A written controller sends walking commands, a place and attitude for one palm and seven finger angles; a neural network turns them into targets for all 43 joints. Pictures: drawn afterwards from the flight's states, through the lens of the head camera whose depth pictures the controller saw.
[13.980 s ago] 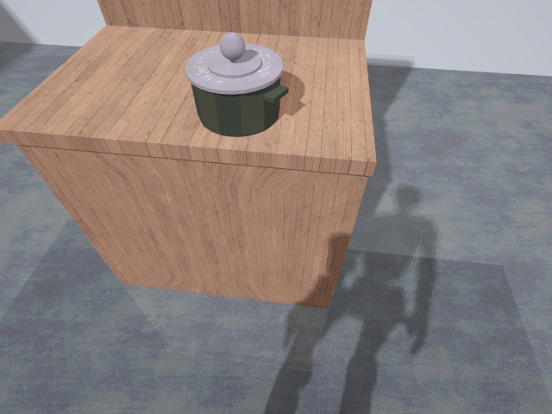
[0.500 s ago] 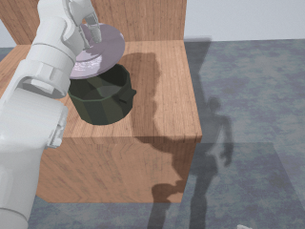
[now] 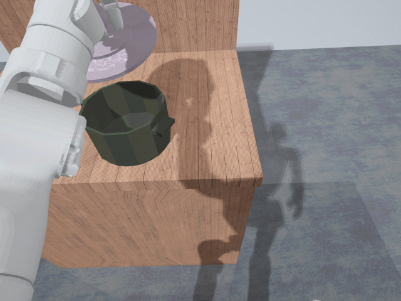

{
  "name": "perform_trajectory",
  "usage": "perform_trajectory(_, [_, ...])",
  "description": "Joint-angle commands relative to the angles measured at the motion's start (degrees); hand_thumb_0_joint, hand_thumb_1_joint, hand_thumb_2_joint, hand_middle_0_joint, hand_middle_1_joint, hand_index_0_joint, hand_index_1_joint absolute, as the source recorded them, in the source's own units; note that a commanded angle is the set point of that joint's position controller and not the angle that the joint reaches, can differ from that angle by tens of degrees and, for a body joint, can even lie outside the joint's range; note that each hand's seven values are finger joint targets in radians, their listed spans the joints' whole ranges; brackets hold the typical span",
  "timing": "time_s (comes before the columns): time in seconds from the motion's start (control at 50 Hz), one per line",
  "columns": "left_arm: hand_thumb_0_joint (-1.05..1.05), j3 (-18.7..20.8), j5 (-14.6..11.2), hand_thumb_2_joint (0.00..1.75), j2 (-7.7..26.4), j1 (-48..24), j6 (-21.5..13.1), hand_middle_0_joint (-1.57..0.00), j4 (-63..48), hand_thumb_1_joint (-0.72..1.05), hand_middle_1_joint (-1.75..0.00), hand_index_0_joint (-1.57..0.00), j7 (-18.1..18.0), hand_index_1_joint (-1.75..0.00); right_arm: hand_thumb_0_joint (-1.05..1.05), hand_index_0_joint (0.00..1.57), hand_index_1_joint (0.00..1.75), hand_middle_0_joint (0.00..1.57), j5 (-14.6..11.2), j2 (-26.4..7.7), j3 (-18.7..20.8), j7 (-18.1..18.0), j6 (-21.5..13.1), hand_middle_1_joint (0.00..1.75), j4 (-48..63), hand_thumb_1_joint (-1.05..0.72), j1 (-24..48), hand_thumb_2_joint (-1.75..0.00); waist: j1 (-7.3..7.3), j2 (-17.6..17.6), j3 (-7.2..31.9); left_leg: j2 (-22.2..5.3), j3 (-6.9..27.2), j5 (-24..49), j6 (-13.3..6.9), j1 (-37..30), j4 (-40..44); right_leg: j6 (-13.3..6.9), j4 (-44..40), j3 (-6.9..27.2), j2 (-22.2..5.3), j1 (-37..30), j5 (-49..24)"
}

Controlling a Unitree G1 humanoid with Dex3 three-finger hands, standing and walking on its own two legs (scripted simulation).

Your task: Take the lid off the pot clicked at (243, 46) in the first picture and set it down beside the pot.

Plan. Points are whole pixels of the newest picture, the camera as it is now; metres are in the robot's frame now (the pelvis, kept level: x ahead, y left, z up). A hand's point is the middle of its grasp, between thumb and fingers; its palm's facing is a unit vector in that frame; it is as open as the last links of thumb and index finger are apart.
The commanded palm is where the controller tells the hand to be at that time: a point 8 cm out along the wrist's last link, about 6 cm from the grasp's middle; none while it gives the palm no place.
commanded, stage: lift the lid straight up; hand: left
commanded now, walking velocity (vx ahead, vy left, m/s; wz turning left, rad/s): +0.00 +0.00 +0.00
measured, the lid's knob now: (91, 18) +0.52 +0.15 +0.31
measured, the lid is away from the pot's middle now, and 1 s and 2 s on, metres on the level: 0.01 0.08 0.18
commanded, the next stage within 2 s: move the lid sideways beside the pot in 0.34 s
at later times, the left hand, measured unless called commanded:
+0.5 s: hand (93, 13) +0.49 +0.13 +0.33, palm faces -0.13 -0.15 -0.98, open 5.7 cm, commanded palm +0.48 +0.15 +0.39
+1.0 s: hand (44, 20) +0.48 +0.21 +0.33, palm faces -0.11 -0.10 -0.99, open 5.6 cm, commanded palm +0.47 +0.21 +0.39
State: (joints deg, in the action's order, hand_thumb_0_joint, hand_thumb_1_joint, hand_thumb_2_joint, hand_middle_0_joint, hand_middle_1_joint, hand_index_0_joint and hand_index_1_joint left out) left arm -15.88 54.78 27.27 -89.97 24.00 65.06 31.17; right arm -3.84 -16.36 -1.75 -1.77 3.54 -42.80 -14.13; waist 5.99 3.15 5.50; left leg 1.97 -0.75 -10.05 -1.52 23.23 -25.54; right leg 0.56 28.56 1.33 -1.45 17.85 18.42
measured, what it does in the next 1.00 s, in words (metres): stands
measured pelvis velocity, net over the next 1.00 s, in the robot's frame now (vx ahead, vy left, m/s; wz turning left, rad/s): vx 0.00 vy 0.00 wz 0.02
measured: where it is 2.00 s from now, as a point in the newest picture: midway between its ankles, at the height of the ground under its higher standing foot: outside the picture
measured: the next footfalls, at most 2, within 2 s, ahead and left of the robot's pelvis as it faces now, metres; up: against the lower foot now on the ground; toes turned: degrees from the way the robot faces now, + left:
none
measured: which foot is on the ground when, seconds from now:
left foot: down 0.00-1.00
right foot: down 0.00-1.00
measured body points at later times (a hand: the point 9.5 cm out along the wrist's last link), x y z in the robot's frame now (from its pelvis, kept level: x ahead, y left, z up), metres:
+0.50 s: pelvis +0.00 +0.00 +0.00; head +0.03 -0.03 +0.45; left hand +0.49 +0.14 +0.38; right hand +0.10 -0.26 -0.13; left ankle +0.02 +0.11 -0.74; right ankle -0.05 -0.13 -0.74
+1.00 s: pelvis +0.00 +0.00 +0.00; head +0.03 -0.01 +0.45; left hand +0.48 +0.21 +0.38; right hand +0.09 -0.26 -0.13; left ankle +0.02 +0.11 -0.74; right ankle -0.05 -0.13 -0.74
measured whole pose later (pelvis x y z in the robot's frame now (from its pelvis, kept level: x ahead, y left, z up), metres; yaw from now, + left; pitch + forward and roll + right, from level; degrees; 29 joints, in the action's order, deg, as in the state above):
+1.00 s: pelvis +0.00 +0.00 +0.00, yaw +1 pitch +8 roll +0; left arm -15.6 56.7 35.8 -86.9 20.5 58.3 34.0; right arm -4.6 -16.3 -1.4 -1.4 6.1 -41.1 -12.9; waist 5.2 2.5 5.0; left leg 2.0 0.3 -10.7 -1.6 24.4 -27.2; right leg 0.7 28.2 0.2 -1.3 17.7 18.5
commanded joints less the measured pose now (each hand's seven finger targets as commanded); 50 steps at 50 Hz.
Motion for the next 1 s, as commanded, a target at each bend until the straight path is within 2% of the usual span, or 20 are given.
perform_trajectory(0.0, [0.0,1.89,1.45,1.02,12.04,-37.52,-0.67,-0.72,-15.28,0.66,-1.02,-1.02,-2.78,-1.13,0.0,0.2,0.3,0.2,0.49,-7.89,2.48,-0.34,-2.41,0.3,6.4,-0.9,1.96,-0.9,-0.44,-3.34,25.93,1.07,1.56,24.27,-2.85,-23.59,-2.82,-2.46,-3.2,-2.38,2.94,0.7,-24.67])
perform_trajectory(0.02, [0.0,3.75,3.08,1.02,15.81,-37.96,-0.34,-0.72,-14.11,0.66,-1.02,-1.02,-2.77,-1.13,0.0,0.2,0.3,0.2,0.61,-7.84,2.41,-0.23,-2.24,0.3,6.16,-0.9,2.02,-0.9,-0.76,-5.91,27.38,1.22,1.54,23.06,-2.99,-22.49,-2.95,-2.0,-2.82,-1.84,3.01,-0.89,-24.93])
perform_trajectory(0.06, [0.0,2.05,3.14,1.02,13.7,-38.09,0.72,-0.72,-11.74,0.66,-1.02,-1.02,-2.49,-1.13,0.0,0.2,0.3,0.2,0.16,-7.86,2.26,-0.46,-1.85,0.3,6.0,-0.9,2.05,-0.9,0.1,-6.75,23.44,1.42,0.97,18.81,-3.06,-19.93,-2.07,-1.92,-3.5,-2.13,2.91,0.51,-23.53])
perform_trajectory(0.12, [0.0,1.72,2.72,1.02,13.24,-40.55,0.34,-0.72,-16.23,0.66,-1.02,-1.02,-2.49,-1.13,0.0,0.2,0.3,0.2,0.34,-7.62,2.22,-0.12,-2.49,0.3,6.4,-0.9,2.5,-0.9,-0.56,-4.31,27.22,1.06,1.61,23.68,-2.96,-23.45,-2.7,-1.97,-2.93,-2.14,2.88,0.08,-24.65])
perform_trajectory(0.18, [0.0,0.2,2.96,1.02,9.87,-37.29,1.5,-0.72,-11.96,0.66,-1.02,-1.02,-2.1,-1.13,0.0,0.2,0.3,0.2,0.18,-7.44,2.3,0.11,-2.26,0.3,5.95,-0.9,2.41,-0.9,-0.19,-4.19,22.88,0.9,1.72,23.11,-2.85,-22.5,-2.85,-2.17,-3.22,-2.57,3.1,2.94,-22.92])
perform_trajectory(0.22, [0.0,1.71,3.23,1.02,12.61,-35.79,1.54,-0.72,-12.6,0.66,-1.02,-1.02,-1.96,-1.13,0.0,0.2,0.3,0.2,0.29,-7.83,2.2,0.36,-1.68,0.3,6.17,-0.9,2.94,-0.9,-0.72,-5.35,24.32,0.93,1.35,23.25,-2.82,-21.67,-2.87,-2.05,-2.95,-2.22,2.82,0.72,-24.17])
perform_trajectory(0.3, [0.0,-0.68,1.17,1.02,8.04,-37.26,1.56,-0.72,-14.32,0.66,-1.02,-1.02,-2.35,-1.13,0.0,0.2,0.3,0.2,0.1,-7.74,1.99,-0.14,-1.79,0.3,6.34,-0.9,3.41,-0.9,0.03,-3.82,22.32,0.96,1.52,20.96,-2.96,-22.26,-2.26,-2.44,-3.83,-2.74,2.76,2.7,-22.43])
perform_trajectory(0.32, [0.0,1.03,2.75,1.02,12.02,-40.29,1.4,-0.72,-15.79,0.66,-1.02,-1.02,-2.52,-1.13,0.0,0.2,0.3,0.2,0.31,-7.7,1.99,0.02,-1.89,0.3,6.24,-0.9,3.49,-0.9,-0.1,-4.94,26.15,1.02,1.59,20.04,-2.96,-23.03,-2.24,-2.04,-3.37,-2.24,2.81,0.8,-22.58])
perform_trajectory(0.38, [0.0,1.7,3.24,1.02,13.19,-39.89,1.94,-0.72,-12.69,0.66,-1.02,-1.02,-2.46,-1.13,0.0,0.2,0.3,0.2,0.13,-7.51,1.81,-0.53,-1.78,0.3,6.09,-0.9,3.64,-0.9,0.0,-7.13,24.46,1.45,1.18,17.27,-3.09,-20.3,-1.99,-2.0,-3.35,-2.17,2.63,0.06,-22.95])
perform_trajectory(0.4, [0.0,2.01,1.78,1.02,12.79,-39.57,1.46,-0.72,-13.94,0.66,-1.02,-1.02,-2.49,-1.13,0.0,0.2,0.3,0.2,0.19,-7.76,1.84,-0.63,-2.02,0.3,6.15,-0.9,3.52,-0.9,-0.1,-4.7,24.8,1.46,0.91,19.76,-3.12,-21.08,-2.23,-2.37,-3.39,-2.19,2.36,-0.14,-24.73])
perform_trajectory(0.46, [0.0,3.94,5.18,1.02,18.71,-36.7,-0.19,-0.72,-12.77,0.66,-1.02,-1.02,-2.52,-1.13,0.0,0.2,0.3,0.2,0.51,-8.02,1.82,-0.98,-1.05,0.3,6.73,-0.9,3.71,-0.9,-0.44,-9.81,25.0,1.58,0.52,17.0,-3.11,-17.48,-2.34,-1.87,-2.97,-1.58,2.19,-2.57,-25.14])
perform_trajectory(0.5, [0.0,3.83,4.22,1.02,18.05,-35.51,-0.99,-0.72,-13.66,0.66,-1.02,-1.02,-2.37,-1.13,0.0,0.2,0.3,0.2,0.49,-8.1,1.86,-0.9,-0.23,0.3,7.12,-0.9,3.84,-0.9,-0.67,-5.89,24.99,1.64,-0.2,20.35,-2.9,-17.59,-2.95,-2.28,-2.38,-1.74,1.79,-2.86,-28.18])
perform_trajectory(0.58, [0.0,4.53,5.37,1.02,20.97,-33.87,-1.03,-0.72,-13.22,0.66,-1.02,-1.02,-1.72,-1.13,0.0,0.2,0.3,0.2,0.27,-8.03,2.0,-0.84,1.05,0.3,8.0,-0.9,4.33,-0.9,-1.0,-7.74,23.77,1.43,-0.36,17.83,-2.95,-16.12,-2.77,-1.92,-2.42,-1.54,1.92,-3.2,-26.59])
perform_trajectory(0.62, [0.0,3.43,4.67,1.02,19.39,-35.79,-2.0,-0.72,-17.41,0.66,-1.02,-1.02,-1.42,-1.13,0.0,0.2,0.3,0.2,0.04,-7.75,2.25,-0.33,1.09,0.3,8.46,-0.9,4.22,-0.9,-0.92,-5.1,26.35,1.07,-0.02,23.16,-3.01,-19.47,-3.76,-1.81,-1.99,-1.54,2.16,-2.69,-27.92])
perform_trajectory(0.7, [0.0,0.81,2.84,1.02,15.45,-34.08,-2.58,-0.72,-20.23,0.66,-1.02,-1.02,-0.65,-1.13,0.0,0.2,0.3,0.2,-0.44,-7.99,2.7,-0.11,1.11,0.3,8.49,-0.9,3.79,-0.9,-0.17,-1.38,24.95,0.44,0.95,27.17,-2.9,-23.34,-4.45,-2.24,-2.72,-2.47,2.42,0.99,-25.87])
perform_trajectory(0.72, [0.0,1.7,3.86,1.02,17.25,-35.38,-2.99,-0.72,-22.36,0.66,-1.02,-1.02,-0.72,-1.13,0.0,0.2,0.3,0.2,-0.28,-7.68,2.85,0.18,0.91,0.3,8.5,-0.9,3.41,-0.9,-0.51,-1.15,27.49,0.45,1.52,28.33,-2.88,-24.79,-4.88,-1.97,-2.35,-2.29,2.91,0.98,-25.44])
perform_trajectory(0.8, [0.0,2.13,2.79,1.02,17.99,-33.31,-3.55,-0.72,-21.3,0.66,-1.02,-1.02,-0.37,-1.13,0.0,0.2,0.3,0.2,-0.4,-8.31,2.96,-0.13,0.66,0.3,7.88,-0.9,2.71,-0.9,-0.12,0.64,25.52,0.73,1.63,26.71,-2.68,-24.92,-4.72,-2.51,-3.18,-2.92,2.92,2.23,-23.44])
perform_trajectory(0.82, [0.0,3.8,3.99,1.02,20.83,-35.35,-3.81,-0.72,-22.09,0.66,-1.02,-1.02,-0.53,-1.13,0.0,0.2,0.3,0.2,-0.31,-8.0,2.89,0.06,0.63,0.3,7.67,-0.9,2.33,-0.9,-0.38,-0.87,26.87,0.87,1.92,25.93,-2.67,-24.47,-4.52,-2.23,-3.02,-2.7,3.2,1.38,-23.28])
perform_trajectory(0.9, [0.0,2.47,2.82,1.02,19.13,-32.44,-4.03,-0.72,-19.62,0.66,-1.02,-1.02,-0.28,-1.13,0.0,0.2,0.3,0.2,-0.53,-8.45,2.96,-0.05,0.71,0.3,7.39,-0.9,2.19,-0.9,-0.14,0.14,24.33,0.76,2.13,25.7,-2.42,-24.03,-4.59,-2.57,-3.35,-3.33,3.1,2.89,-22.27])
perform_trajectory(0.98, [0.0,3.92,4.79,1.02,22.27,-32.26,-4.06,-0.72,-15.36,0.66,-1.02,-1.02,-0.24,-1.13,0.0,0.2,0.3,0.2,-0.51,-8.38,2.6,-0.32,1.29,0.3,7.27,-0.9,2.37,-0.9,-0.08,-3.41,21.85,0.96,1.64,18.82,-2.54,-19.98,-3.29,-2.46,-3.69,-3.26,3.14,2.53,-19.4])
